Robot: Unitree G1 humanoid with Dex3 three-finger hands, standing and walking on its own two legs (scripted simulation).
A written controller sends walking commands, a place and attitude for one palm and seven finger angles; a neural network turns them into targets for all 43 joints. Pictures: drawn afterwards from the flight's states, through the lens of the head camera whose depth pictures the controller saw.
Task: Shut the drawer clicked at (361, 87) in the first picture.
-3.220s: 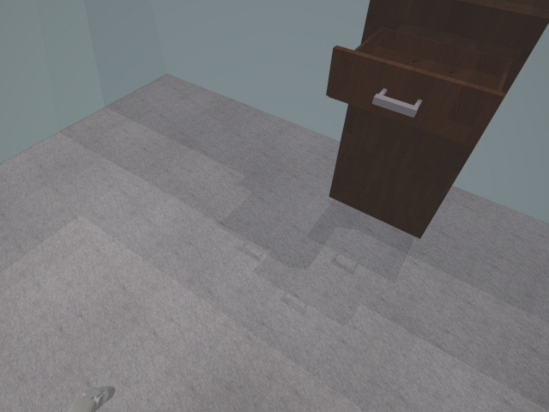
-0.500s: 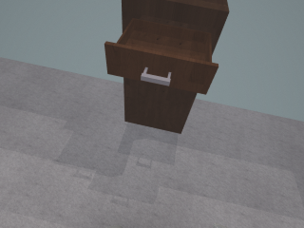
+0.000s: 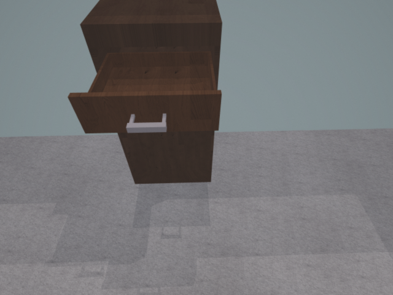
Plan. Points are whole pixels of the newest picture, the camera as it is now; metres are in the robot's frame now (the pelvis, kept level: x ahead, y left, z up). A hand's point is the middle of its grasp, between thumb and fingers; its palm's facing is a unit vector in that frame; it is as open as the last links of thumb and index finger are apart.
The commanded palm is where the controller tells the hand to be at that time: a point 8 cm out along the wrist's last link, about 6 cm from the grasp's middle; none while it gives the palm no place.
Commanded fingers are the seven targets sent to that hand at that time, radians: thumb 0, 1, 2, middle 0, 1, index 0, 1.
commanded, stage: take the last steps up to it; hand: left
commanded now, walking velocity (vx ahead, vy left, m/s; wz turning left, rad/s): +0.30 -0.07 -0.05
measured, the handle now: (147, 122) +0.57 +0.15 +0.02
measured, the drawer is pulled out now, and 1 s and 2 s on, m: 0.29 0.29 0.29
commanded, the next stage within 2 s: come to a stop and stand still in 0.66 s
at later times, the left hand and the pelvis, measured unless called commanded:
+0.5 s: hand out of the picture +0.12 +0.19 -0.19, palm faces +0.01 -0.99 -0.11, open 7.4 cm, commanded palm none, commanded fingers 0.00 0.90 0.90 -0.20 -0.30 -0.20 -0.30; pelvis +0.15 +0.02 +0.00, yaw -3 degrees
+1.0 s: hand (159, 217) +0.36 +0.11 -0.15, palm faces +0.02 -0.97 -0.24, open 7.2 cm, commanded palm none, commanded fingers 0.00 0.90 0.90 -0.20 -0.30 -0.20 -0.30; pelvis +0.26 -0.06 +0.00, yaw -1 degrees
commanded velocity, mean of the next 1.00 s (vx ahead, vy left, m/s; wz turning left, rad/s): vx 0.10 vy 0.01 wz -0.02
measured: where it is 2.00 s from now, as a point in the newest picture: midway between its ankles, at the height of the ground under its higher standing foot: outside the picture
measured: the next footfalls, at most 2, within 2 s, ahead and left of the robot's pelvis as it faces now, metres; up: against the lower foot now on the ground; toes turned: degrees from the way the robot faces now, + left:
left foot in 0.34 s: +0.22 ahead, +0.12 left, +0.00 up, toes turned +9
right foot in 0.82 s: +0.35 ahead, -0.15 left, +0.00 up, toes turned -10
